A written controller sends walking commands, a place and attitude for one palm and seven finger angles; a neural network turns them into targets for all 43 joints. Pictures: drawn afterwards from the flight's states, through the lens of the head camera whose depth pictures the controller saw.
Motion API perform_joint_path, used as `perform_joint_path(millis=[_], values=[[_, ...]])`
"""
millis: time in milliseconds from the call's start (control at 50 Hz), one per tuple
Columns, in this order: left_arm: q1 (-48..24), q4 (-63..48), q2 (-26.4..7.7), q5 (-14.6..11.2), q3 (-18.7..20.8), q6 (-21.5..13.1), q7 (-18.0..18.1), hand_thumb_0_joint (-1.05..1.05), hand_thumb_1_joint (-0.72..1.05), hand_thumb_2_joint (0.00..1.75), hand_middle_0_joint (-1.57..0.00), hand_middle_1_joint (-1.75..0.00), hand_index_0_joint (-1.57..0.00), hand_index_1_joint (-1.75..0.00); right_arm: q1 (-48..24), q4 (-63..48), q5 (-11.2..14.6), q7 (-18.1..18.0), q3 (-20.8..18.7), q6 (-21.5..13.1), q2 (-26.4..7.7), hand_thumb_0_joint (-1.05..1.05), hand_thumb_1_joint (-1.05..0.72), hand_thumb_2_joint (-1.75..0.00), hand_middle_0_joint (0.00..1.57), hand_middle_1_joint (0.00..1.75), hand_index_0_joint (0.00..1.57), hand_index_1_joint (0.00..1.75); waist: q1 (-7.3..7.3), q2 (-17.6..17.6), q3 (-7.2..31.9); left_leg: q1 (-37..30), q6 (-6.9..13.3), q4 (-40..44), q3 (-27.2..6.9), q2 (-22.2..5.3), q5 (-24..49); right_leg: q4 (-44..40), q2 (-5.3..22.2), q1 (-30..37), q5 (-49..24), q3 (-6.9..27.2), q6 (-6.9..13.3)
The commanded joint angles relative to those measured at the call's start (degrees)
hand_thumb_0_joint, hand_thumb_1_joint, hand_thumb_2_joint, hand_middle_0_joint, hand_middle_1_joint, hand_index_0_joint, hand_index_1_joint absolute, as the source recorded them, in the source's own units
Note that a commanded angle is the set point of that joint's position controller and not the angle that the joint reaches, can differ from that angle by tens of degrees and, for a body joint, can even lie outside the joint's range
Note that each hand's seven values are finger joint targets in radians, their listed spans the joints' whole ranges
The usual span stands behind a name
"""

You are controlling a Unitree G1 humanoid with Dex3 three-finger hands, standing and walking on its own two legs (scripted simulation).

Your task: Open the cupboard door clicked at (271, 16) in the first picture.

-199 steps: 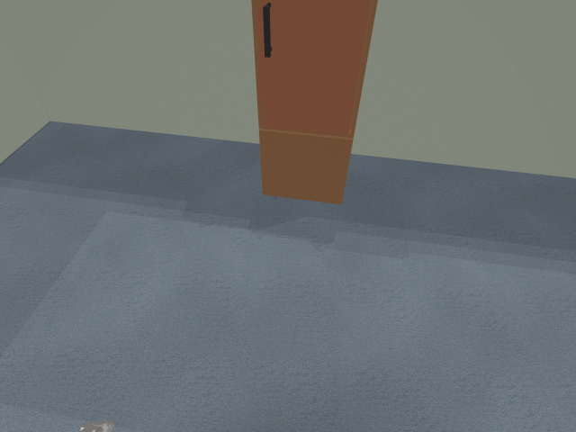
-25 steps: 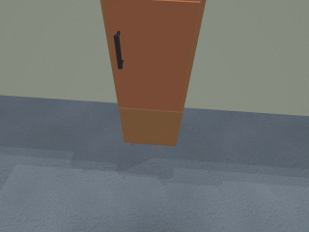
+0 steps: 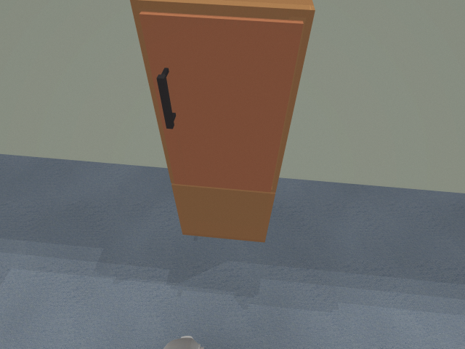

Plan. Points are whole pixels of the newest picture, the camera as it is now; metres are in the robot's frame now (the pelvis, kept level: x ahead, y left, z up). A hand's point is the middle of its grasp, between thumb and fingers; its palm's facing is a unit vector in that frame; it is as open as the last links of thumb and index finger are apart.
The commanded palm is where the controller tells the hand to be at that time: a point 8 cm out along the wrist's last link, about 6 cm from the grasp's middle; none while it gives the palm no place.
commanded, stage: take the last steps up to it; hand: left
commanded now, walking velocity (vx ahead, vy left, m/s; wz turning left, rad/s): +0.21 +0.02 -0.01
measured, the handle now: (168, 99) +0.69 +0.23 +0.04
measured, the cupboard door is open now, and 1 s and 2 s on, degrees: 0 0 0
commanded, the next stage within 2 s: come to a stop and stand still in 0.18 s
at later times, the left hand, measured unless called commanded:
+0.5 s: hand (141, 335) +0.18 +0.20 -0.18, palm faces +0.00 -0.97 -0.23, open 7.3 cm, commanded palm none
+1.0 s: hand (136, 343) +0.16 +0.21 -0.18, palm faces +0.01 -0.97 -0.23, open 7.4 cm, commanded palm none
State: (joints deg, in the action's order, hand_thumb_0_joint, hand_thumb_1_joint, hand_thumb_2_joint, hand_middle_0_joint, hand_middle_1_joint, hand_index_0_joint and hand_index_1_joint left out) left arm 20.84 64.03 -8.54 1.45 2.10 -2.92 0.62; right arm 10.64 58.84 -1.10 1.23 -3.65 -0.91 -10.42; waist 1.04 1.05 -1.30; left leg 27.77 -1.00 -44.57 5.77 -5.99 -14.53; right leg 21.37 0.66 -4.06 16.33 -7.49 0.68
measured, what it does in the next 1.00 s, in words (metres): walks ahead: left foot, then right foot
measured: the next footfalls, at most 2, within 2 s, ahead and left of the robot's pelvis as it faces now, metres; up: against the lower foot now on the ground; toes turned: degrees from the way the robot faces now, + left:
left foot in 0.10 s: +0.16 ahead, +0.13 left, +0.00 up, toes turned +5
right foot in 0.46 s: +0.17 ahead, -0.11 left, +0.00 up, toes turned -3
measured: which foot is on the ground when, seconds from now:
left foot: up 0.00-0.08, down 0.10-1.00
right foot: down 0.00-0.10, up 0.12-0.44, down 0.46-1.00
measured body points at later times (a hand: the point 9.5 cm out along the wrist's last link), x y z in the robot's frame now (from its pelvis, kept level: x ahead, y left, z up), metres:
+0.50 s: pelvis +0.13 +0.02 -0.01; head +0.15 +0.01 +0.44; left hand +0.18 +0.25 -0.16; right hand +0.12 -0.20 -0.17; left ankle +0.12 +0.12 -0.74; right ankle +0.17 -0.10 -0.74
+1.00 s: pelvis +0.11 +0.03 -0.02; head +0.12 +0.02 +0.43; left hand +0.16 +0.26 -0.17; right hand +0.17 -0.21 -0.16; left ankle +0.12 +0.12 -0.74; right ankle +0.13 -0.11 -0.74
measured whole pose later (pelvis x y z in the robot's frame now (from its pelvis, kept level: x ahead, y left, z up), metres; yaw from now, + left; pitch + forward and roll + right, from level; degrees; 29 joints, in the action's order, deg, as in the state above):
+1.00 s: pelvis +0.11 +0.03 -0.02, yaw +0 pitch -2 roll +1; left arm 13.6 57.3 -10.4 0.8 0.5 1.7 2.4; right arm 13.9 54.0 -0.9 -0.9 -2.8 0.5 -9.9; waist -0.7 -0.2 -1.7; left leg 15.3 1.9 -36.4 6.5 -0.7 -19.4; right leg 37.6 3.6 -17.3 18.5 -1.7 -1.5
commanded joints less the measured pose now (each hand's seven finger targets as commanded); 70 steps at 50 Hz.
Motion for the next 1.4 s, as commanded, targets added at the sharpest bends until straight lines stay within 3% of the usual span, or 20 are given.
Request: perform_joint_path(millis=[0,40,80,100,140,200,340,400,480,640,720,760,780,800,840,880,940,980,1060,1380], values=[[1.25,-1.99,-9.06,0.23,2.07,-0.81,0.24,0.0,0.9,0.9,-0.2,-0.3,-0.2,-0.3,0.9,-3.12,0.07,0.21,0.42,-1.42,-1.78,0.0,-0.9,-0.9,0.2,0.3,0.2,0.3,-1.3,-7.51,-5.5,-7.79,1.22,8.47,0.93,1.31,1.74,-6.94,14.67,-7.53,-8.46,9.31,7.22],[1.05,-2.06,-7.74,-0.11,1.97,-0.29,0.2,0.0,0.9,0.9,-0.2,-0.3,-0.2,-0.3,8.54,-0.56,-0.29,-0.51,0.1,-2.16,-4.21,0.0,-0.9,-0.9,0.2,0.3,0.2,0.3,-4.68,-1.16,-2.5,-22.14,1.64,16.36,0.92,2.41,4.1,5.27,10.52,-12.0,-10.35,5.75,5.05],[3.71,-4.15,-2.98,-0.66,1.06,-0.14,-0.48,0.0,0.9,0.9,-0.2,-0.3,-0.2,-0.3,18.74,1.08,-0.79,-1.74,-1.79,-2.23,-13.76,0.0,-0.9,-0.9,0.2,0.3,0.2,0.3,-6.54,19.15,5.06,-35.01,10.52,28.45,-26.4,-18.2,5.71,35.88,-0.65,-27.2,17.85,-1.15,0.43],[1.8,-4.9,-4.52,-0.17,0.99,0.19,-0.09,0.0,0.9,0.9,-0.2,-0.3,-0.2,-0.3,16.83,0.61,-0.38,-2.23,-1.55,-1.73,-13.17,0.0,-0.9,-0.9,0.2,0.3,0.2,0.3,-6.37,14.42,4.67,-30.45,12.26,30.77,-28.08,-19.38,-1.47,44.21,1.46,-28.75,18.57,4.37,1.13],[-1.49,-4.41,-4.18,-0.08,1.35,0.23,-0.63,0.0,0.9,0.9,-0.2,-0.3,-0.2,-0.3,9.34,-1.42,-0.15,-2.5,-0.17,-2.08,-7.89,0.0,-0.9,-0.9,0.2,0.3,0.2,0.3,-4.21,6.61,-1.89,-20.29,12.02,32.96,-21.18,-15.9,-3.01,48.5,5.13,-30.37,9.49,6.28,0.94],[2.1,-2.8,-1.88,0.15,0.89,1.26,-0.87,0.0,0.9,0.9,-0.2,-0.3,-0.2,-0.3,5.33,-1.32,0.15,-2.73,0.94,-3.15,-4.52,0.0,-0.9,-0.9,0.2,0.3,0.2,0.3,-0.36,4.21,-0.67,-15.06,10.07,33.24,-10.34,-11.05,8.58,41.68,6.19,-23.33,4.18,5.46,-0.46],[-0.66,-3.7,0.22,-0.22,-0.34,2.6,0.5,0.0,0.9,0.9,-0.2,-0.3,-0.2,-0.3,5.19,0.5,-0.08,-3.25,1.14,-2.17,-4.32,0.0,-0.9,-0.9,0.2,0.3,0.2,0.3,-0.1,3.35,0.43,-15.18,10.31,27.9,-4.92,-9.06,26.75,18.88,4.15,-13.39,0.04,3.78,-2.15],[0.73,-2.81,-3.16,-0.3,-0.09,2.54,1.04,0.0,0.9,0.9,-0.2,-0.3,-0.2,-0.3,4.82,1.85,0.47,-3.42,1.17,-1.24,-3.93,0.0,-0.9,-0.9,0.2,0.3,0.2,0.3,1.42,2.85,0.56,-14.47,6.26,22.47,-3.64,-6.43,22.45,4.73,4.23,-5.9,-10.32,4.03,-2.2],[-3.2,-3.84,-9.52,-0.47,0.66,2.06,1.63,0.0,0.9,0.9,-0.2,-0.3,-0.2,-0.3,8.78,3.23,0.83,-2.81,1.26,0.68,-1.22,0.0,-0.9,-0.9,0.2,0.3,0.2,0.3,-1.48,-9.57,2.32,-13.55,0.5,18.27,-0.67,1.05,3.59,4.42,13.87,-4.78,-34.46,14.17,4.3],[-8.79,-7.1,-9.99,-0.43,2.44,4.0,2.42,0.0,0.9,0.9,-0.2,-0.3,-0.2,-0.3,10.16,2.3,0.65,-2.98,0.22,2.54,-0.87,0.0,-0.9,-0.9,0.2,0.3,0.2,0.3,-1.32,-9.52,3.66,-13.16,-0.13,11.66,-1.86,1.91,-3.32,3.46,16.38,-6.55,-33.91,13.59,8.17],[-11.17,-9.2,-5.26,-0.75,1.71,4.87,1.9,0.0,0.9,0.9,-0.2,-0.3,-0.2,-0.3,8.66,0.93,-0.06,-3.35,-0.19,1.47,-5.08,0.0,-0.9,-0.9,0.2,0.3,0.2,0.3,-1.45,10.61,1.33,-15.99,6.86,26.76,-13.13,-9.97,27.28,17.3,2.73,-13.27,-1.87,2.37,-0.92],[-10.57,-8.56,-4.78,-0.69,1.69,5.35,1.79,0.0,0.9,0.9,-0.2,-0.3,-0.2,-0.3,5.93,0.23,-0.22,-3.93,-0.04,0.94,-5.1,0.0,-0.9,-0.9,0.2,0.3,0.2,0.3,-0.86,9.23,-0.19,-14.8,11.24,28.02,-13.65,-11.85,27.8,28.2,2.06,-16.19,12.17,6.4,-0.93],[-3.69,-6.0,-6.25,-1.77,-0.06,4.54,3.48,0.0,0.9,0.9,-0.2,-0.3,-0.2,-0.3,0.22,-3.72,0.94,-3.53,-1.0,0.23,-10.04,0.0,-0.9,-0.9,0.2,0.3,0.2,0.3,0.92,13.6,4.81,-16.62,8.93,13.77,-10.16,-12.78,42.72,24.82,5.9,-16.27,9.44,11.4,1.96],[-0.08,-6.08,-8.26,-1.21,0.4,2.96,2.93,0.0,0.9,0.9,-0.2,-0.3,-0.2,-0.3,-3.28,-6.95,0.26,-2.76,-0.24,0.53,-9.16,0.0,-0.9,-0.9,0.2,0.3,0.2,0.3,3.74,6.94,3.72,-17.35,6.66,9.85,-6.37,-7.22,34.03,10.37,5.11,-13.28,-2.23,7.35,1.09],[-4.53,-8.68,-10.35,-0.21,0.89,1.26,2.65,0.0,0.9,0.9,-0.2,-0.3,-0.2,-0.3,7.77,-7.28,0.6,-2.48,0.37,0.65,-2.09,0.0,-0.9,-0.9,0.2,0.3,0.2,0.3,-2.03,-15.92,8.59,-7.74,0.91,3.41,-2.08,3.66,-4.42,6.73,16.44,-2.78,-38.63,19.37,6.74],[-8.13,-11.28,-11.16,-0.07,0.63,1.81,2.45,0.0,0.9,0.9,-0.2,-0.3,-0.2,-0.3,9.07,-6.79,0.71,-2.18,0.24,0.9,-1.24,0.0,-0.9,-0.9,0.2,0.3,0.2,0.3,-4.15,-4.67,6.18,-15.01,0.88,14.57,-2.22,5.17,-2.74,9.65,12.66,-10.54,-24.61,15.86,6.29],[-7.08,-11.66,-7.41,-0.39,-0.11,3.55,1.97,0.0,0.9,0.9,-0.2,-0.3,-0.2,-0.3,5.96,-7.68,-0.09,-2.33,-0.02,0.41,-5.99,0.0,-0.9,-0.9,0.2,0.3,0.2,0.3,-1.64,7.6,-1.15,-11.69,5.3,21.76,-10.92,-4.72,9.42,12.9,2.24,-15.07,0.54,5.65,-0.07],[-4.54,-11.12,-5.88,-0.12,-0.53,3.79,1.55,0.0,0.9,0.9,-0.2,-0.3,-0.2,-0.3,3.93,-9.07,-0.08,-2.42,0.06,0.45,-7.01,0.0,-0.9,-0.9,0.2,0.3,0.2,0.3,-0.55,1.42,-3.95,-6.53,5.47,24.16,-11.05,-4.34,-1.99,11.23,1.95,-12.58,-0.15,5.74,0.1],[-2.83,-10.7,-6.79,-0.13,-0.57,3.15,1.1,0.0,0.9,0.9,-0.2,-0.3,-0.2,-0.3,4.57,-8.84,-0.14,-2.15,0.52,0.34,-6.55,0.0,-0.9,-0.9,0.2,0.3,0.2,0.3,-1.05,1.12,-3.11,-7.71,4.09,25.18,-8.89,-1.03,-11.54,6.75,3.05,-12.77,-1.08,8.28,0.82],[-0.32,-6.26,-6.18,-0.54,-0.98,1.55,1.2,0.0,0.9,0.9,-0.2,-0.3,-0.2,-0.3,9.65,-1.53,0.2,-2.3,2.27,-0.39,-3.8,0.0,-0.9,-0.9,0.2,0.3,0.2,0.3,-1.79,-2.64,-2.81,-12.67,2.52,24.33,-6.17,0.69,-3.95,-1.15,5.82,-13.56,2.83,11.81,1.39]])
